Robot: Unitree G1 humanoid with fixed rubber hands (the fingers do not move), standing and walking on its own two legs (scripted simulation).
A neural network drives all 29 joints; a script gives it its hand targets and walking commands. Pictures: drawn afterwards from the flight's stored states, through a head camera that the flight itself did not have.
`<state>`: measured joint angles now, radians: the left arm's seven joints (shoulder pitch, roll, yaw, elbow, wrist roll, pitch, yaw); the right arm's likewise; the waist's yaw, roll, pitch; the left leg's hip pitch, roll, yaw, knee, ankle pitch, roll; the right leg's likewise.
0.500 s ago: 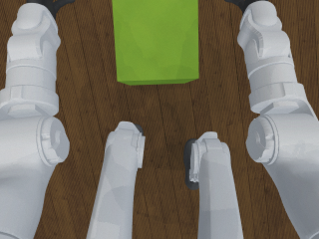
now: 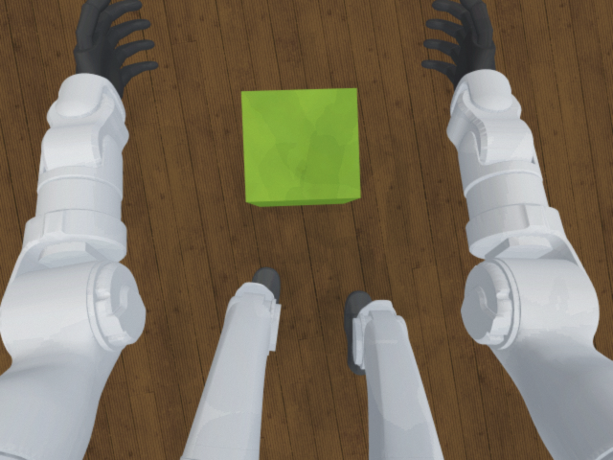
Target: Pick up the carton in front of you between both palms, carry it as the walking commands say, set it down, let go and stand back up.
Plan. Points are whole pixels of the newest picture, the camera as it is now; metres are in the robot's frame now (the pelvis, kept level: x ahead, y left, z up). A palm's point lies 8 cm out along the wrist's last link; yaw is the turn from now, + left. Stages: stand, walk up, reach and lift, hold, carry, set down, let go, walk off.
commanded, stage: let go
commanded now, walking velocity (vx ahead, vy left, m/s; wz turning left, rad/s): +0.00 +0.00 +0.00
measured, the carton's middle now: (300, 156) +0.49 +0.06 -0.50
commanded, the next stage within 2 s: stand in 1.32 s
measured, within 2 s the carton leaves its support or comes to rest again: neither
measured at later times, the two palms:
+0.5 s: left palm (21, 203) +0.35 +0.27 +0.01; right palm (572, 206) +0.39 -0.17 +0.01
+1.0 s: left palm (4, 379) +0.25 +0.22 +0.09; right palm out of the picture +0.27 -0.25 +0.09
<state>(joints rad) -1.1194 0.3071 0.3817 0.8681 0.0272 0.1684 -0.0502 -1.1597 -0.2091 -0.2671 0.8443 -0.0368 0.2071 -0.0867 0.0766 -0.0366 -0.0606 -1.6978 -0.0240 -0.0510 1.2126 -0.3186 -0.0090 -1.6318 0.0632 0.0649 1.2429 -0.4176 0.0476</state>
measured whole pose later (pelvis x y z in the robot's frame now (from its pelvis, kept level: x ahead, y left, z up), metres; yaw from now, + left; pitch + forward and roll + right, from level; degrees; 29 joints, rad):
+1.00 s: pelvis +0.10 -0.02 +0.15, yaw +3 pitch -1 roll +1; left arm 0.23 0.21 0.04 0.43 0.01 0.07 -0.08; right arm 0.23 -0.21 -0.04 0.45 -0.01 0.07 0.06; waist 0.00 -0.02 0.06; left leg -0.18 -0.01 -0.06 0.41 -0.22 -0.03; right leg -0.12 0.02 0.06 0.44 -0.30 -0.02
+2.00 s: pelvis +0.10 +0.01 +0.15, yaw +1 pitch -1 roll +0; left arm 0.20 0.35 0.03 0.78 0.03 0.01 0.02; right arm 0.15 -0.33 -0.02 0.85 -0.04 0.00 -0.02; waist 0.00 -0.03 0.01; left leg -0.20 -0.02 -0.03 0.48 -0.27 0.01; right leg -0.11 0.00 0.07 0.44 -0.31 0.02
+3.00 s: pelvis +0.08 +0.00 +0.16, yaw +3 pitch -2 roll +0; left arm 0.16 0.39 0.02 0.98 0.02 -0.01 0.01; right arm 0.12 -0.38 0.00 1.03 -0.02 -0.01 -0.01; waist 0.00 -0.02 0.03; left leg -0.17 -0.02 -0.05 0.40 -0.19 0.00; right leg -0.08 0.00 0.05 0.36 -0.24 0.02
